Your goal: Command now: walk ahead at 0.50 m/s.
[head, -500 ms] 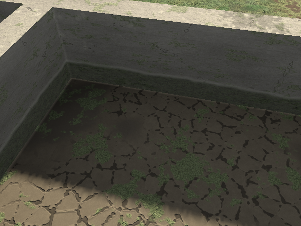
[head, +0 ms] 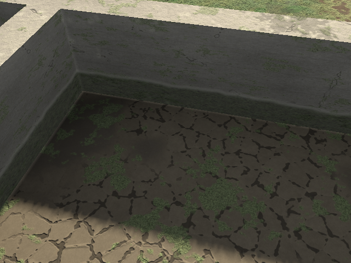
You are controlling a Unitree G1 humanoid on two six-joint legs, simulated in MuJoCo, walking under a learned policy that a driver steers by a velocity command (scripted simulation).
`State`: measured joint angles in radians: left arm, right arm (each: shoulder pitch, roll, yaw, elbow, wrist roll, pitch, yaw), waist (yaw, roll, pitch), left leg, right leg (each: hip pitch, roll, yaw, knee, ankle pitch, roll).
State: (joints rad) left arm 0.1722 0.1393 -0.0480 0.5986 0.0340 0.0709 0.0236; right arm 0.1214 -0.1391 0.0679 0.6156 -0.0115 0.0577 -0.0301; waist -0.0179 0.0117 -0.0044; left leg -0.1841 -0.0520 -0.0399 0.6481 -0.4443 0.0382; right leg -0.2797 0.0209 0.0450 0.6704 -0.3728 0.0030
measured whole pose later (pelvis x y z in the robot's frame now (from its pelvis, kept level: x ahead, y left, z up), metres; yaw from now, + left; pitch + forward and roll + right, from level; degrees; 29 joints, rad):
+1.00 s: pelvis +0.00 +0.00 +0.00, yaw +0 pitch -1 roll +0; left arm 0.17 0.14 -0.05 0.60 0.03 0.07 0.02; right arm 0.13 -0.14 0.07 0.61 -0.01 0.05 -0.03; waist -0.02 0.01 -0.01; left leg -0.19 -0.05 -0.03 0.65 -0.45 0.04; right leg -0.28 0.02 0.05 0.68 -0.37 0.00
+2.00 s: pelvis +0.00 +0.00 +0.00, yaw +0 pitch -1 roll +0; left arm 0.17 0.14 -0.05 0.60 0.03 0.07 0.02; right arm 0.13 -0.14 0.07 0.62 -0.01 0.05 -0.03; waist -0.02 0.01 -0.01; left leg -0.19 -0.04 -0.02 0.66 -0.45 0.04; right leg -0.29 0.02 0.05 0.68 -0.37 0.00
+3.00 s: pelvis +0.00 +0.00 +0.00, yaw -1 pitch -1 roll +0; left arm 0.17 0.14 -0.05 0.60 0.03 0.07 0.02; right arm 0.13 -0.14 0.07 0.62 -0.02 0.06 -0.03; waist -0.02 0.01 -0.01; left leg -0.19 -0.04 -0.01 0.66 -0.45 0.03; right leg -0.29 0.03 0.05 0.68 -0.38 0.00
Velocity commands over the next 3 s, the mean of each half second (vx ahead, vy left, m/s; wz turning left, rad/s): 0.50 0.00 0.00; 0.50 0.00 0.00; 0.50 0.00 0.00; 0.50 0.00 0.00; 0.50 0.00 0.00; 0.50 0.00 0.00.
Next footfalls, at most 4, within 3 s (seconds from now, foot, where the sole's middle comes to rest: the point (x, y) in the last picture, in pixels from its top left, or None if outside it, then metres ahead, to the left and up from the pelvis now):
none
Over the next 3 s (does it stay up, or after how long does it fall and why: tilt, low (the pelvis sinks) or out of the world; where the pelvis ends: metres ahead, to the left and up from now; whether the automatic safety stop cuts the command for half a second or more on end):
stays up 0.00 0.00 0.00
